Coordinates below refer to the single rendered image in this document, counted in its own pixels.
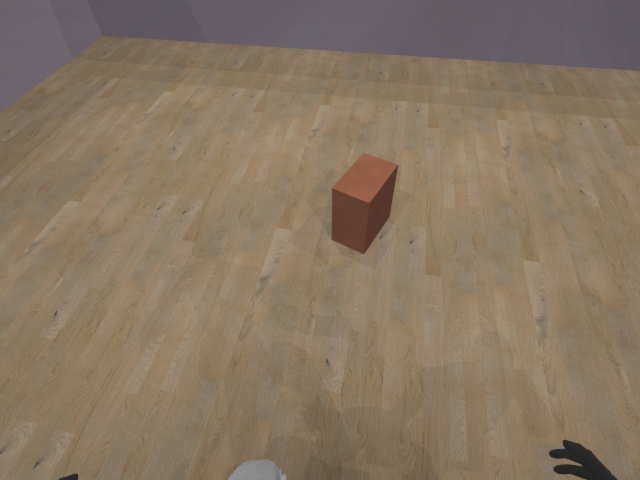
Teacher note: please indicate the left robot thigh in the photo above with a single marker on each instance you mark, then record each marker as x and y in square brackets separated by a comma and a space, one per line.
[258, 470]

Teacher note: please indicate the carton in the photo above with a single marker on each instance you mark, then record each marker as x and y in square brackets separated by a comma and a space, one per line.
[361, 201]

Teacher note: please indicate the robot right hand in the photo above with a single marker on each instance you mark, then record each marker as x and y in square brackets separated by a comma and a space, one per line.
[591, 469]

